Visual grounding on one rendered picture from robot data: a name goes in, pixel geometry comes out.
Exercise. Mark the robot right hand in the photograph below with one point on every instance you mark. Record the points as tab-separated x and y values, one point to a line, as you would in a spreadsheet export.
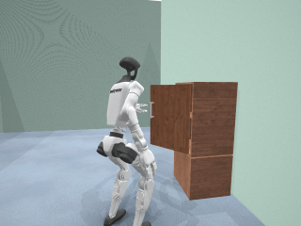
147	158

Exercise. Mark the robot left foot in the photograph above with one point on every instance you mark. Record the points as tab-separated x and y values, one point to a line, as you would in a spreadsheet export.
108	221

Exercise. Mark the robot right upper arm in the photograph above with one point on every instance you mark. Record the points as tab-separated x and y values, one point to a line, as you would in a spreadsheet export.
135	90

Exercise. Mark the handle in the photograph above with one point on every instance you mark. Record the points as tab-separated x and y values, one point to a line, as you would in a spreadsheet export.
150	110

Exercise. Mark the cupboard door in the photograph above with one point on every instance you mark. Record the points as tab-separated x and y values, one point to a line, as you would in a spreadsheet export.
170	124

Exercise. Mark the robot right thigh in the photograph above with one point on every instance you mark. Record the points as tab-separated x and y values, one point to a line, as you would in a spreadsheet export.
130	154

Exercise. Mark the robot left hand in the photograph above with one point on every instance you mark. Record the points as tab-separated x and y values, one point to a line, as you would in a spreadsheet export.
138	110

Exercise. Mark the robot right forearm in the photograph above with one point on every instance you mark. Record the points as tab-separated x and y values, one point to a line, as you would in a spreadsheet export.
137	134

